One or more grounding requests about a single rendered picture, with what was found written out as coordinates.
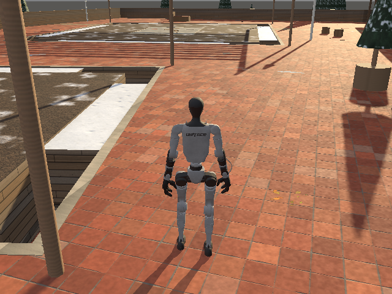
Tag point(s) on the right robot forearm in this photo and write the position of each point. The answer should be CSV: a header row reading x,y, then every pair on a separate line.
x,y
223,165

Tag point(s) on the right robot thigh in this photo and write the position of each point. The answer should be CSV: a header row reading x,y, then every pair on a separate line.
x,y
210,188

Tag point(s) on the robot torso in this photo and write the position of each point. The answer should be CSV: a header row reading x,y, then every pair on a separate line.
x,y
196,149

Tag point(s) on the robot left hand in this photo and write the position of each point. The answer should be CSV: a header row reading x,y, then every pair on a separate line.
x,y
166,188

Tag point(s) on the robot right hand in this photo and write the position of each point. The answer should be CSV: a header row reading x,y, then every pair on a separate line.
x,y
226,185

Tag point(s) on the robot right upper arm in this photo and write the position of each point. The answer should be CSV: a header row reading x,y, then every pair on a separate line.
x,y
215,130

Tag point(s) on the left robot forearm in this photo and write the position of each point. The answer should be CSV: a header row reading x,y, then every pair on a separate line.
x,y
169,167

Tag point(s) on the robot left upper arm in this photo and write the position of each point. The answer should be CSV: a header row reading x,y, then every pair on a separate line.
x,y
177,129

